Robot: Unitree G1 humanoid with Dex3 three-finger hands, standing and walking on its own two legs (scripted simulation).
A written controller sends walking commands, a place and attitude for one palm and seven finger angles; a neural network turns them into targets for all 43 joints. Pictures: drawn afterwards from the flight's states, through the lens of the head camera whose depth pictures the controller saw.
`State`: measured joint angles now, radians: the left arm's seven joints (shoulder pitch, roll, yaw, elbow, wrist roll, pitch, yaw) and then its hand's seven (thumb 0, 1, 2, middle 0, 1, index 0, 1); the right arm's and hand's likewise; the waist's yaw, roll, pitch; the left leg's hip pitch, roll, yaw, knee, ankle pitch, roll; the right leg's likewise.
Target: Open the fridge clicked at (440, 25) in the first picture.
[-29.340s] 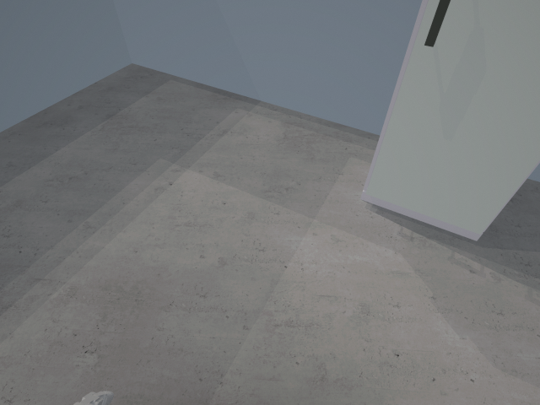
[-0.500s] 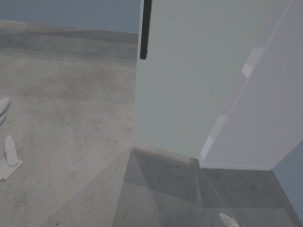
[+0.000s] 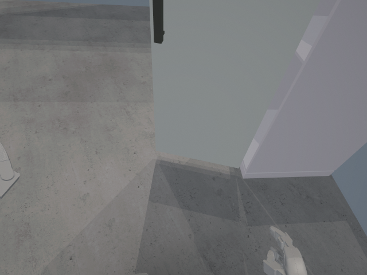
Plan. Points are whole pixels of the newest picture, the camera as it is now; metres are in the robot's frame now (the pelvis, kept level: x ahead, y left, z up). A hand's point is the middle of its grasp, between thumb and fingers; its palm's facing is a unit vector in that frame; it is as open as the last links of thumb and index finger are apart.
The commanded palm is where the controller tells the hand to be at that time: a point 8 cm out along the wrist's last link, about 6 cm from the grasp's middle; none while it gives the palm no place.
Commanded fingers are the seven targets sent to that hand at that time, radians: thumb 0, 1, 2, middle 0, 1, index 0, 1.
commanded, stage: stop stepping back and stand still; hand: left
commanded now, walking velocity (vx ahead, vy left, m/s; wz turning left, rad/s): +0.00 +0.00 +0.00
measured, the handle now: out of the picture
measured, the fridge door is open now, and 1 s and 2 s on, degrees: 74 74 74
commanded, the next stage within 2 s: let the arm hang, fingers relaxed in 0.48 s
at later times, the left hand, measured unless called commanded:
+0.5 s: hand (44, 157) +0.26 +0.25 +0.17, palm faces +0.38 -0.83 -0.41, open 7.4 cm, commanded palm +0.18 +0.30 +0.19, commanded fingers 0.00 0.90 0.90 -0.20 -0.30 -0.20 -0.30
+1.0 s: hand out of the picture -0.02 +0.18 -0.17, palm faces -0.02 -0.99 -0.13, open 7.1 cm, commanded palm none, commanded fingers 0.00 0.90 0.90 -0.20 -0.30 -0.20 -0.30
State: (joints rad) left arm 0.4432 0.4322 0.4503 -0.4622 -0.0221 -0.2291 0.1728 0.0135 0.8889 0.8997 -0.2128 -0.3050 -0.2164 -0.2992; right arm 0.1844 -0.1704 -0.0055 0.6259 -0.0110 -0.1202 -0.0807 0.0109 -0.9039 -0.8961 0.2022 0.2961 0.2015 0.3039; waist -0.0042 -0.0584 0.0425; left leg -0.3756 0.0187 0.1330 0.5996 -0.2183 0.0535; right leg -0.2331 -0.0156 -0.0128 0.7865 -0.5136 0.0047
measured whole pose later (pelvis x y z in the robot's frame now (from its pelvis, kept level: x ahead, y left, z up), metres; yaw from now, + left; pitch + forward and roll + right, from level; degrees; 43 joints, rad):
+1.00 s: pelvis +0.00 +0.01 +0.01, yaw +1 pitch +0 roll -1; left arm 0.37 0.22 -0.03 0.96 0.02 0.06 0.00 0.01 0.97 0.90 -0.21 -0.30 -0.21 -0.30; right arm 0.30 -0.21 0.02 0.97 -0.02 0.04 0.00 0.01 -0.90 -0.90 0.20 0.30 0.20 0.30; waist 0.00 -0.06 0.06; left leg -0.35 0.01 0.10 0.51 -0.17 0.06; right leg -0.18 -0.01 -0.08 0.48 -0.31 0.00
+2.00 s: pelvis +0.02 +0.02 +0.02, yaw -1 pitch +0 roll +0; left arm 0.16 0.33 -0.01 1.14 0.02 0.00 0.00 0.00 0.91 0.90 -0.20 -0.30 -0.21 -0.30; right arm 0.13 -0.32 -0.02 1.13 -0.01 -0.01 -0.01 0.00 -0.90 -0.90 0.20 0.30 0.20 0.30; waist -0.01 -0.01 0.05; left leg -0.21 -0.01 0.14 0.33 -0.12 0.07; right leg -0.05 -0.03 -0.04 0.31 -0.24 0.02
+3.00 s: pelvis +0.06 -0.02 +0.02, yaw -1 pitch +0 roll +1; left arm 0.15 0.30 -0.01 1.13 0.02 -0.01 0.01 0.00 0.91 0.90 -0.20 -0.30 -0.21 -0.30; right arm 0.13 -0.29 0.00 1.14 -0.01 0.00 -0.02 0.00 -0.90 -0.90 0.20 0.30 0.20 0.30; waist -0.01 0.00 0.04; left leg -0.15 0.02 0.12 0.33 -0.17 0.00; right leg 0.02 0.01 -0.04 0.27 -0.28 -0.03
